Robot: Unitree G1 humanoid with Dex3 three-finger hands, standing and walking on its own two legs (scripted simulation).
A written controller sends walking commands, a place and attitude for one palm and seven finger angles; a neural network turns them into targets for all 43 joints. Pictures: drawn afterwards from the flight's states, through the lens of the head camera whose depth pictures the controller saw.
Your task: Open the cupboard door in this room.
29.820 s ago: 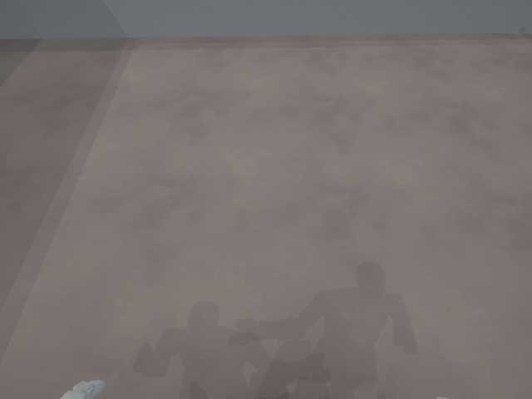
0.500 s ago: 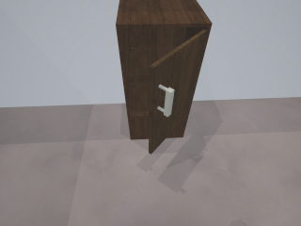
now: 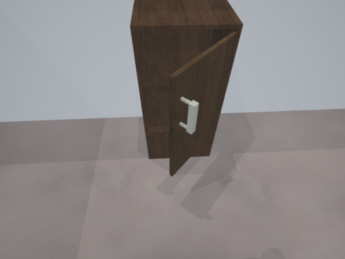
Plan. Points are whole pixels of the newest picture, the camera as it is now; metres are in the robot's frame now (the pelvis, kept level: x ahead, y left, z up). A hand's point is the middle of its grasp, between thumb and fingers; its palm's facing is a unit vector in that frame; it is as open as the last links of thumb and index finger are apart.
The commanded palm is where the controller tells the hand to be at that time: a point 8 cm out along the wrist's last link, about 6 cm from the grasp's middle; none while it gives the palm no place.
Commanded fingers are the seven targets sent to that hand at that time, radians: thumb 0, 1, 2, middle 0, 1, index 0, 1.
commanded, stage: look to check the result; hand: left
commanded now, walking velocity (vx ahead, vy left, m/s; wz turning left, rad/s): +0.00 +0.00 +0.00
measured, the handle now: (187, 115) +0.58 -0.01 -0.05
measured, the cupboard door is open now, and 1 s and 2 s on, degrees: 47 47 47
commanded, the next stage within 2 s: walk to a spot facing it in 0.30 s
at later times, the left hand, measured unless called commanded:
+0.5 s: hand out of the picture +0.00 +0.15 -0.18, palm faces +0.05 -0.98 -0.18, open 7.3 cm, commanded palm none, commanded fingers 0.00 0.90 0.90 -0.20 -0.30 -0.20 -0.30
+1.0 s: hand out of the picture +0.11 +0.15 -0.17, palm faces -0.16 -0.94 -0.32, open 7.3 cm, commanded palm none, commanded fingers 0.00 0.90 0.90 -0.20 -0.30 -0.20 -0.30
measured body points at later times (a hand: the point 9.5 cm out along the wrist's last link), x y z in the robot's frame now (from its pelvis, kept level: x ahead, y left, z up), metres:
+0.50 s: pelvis +0.01 -0.01 +0.00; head +0.03 -0.02 +0.45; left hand +0.00 +0.20 -0.16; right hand +0.01 -0.23 -0.16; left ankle +0.04 +0.11 -0.74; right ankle -0.02 -0.10 -0.74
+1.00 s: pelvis +0.00 -0.05 -0.02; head +0.04 -0.09 +0.43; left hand +0.12 +0.20 -0.15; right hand +0.00 -0.30 -0.18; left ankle +0.01 +0.10 -0.70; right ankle -0.03 -0.11 -0.74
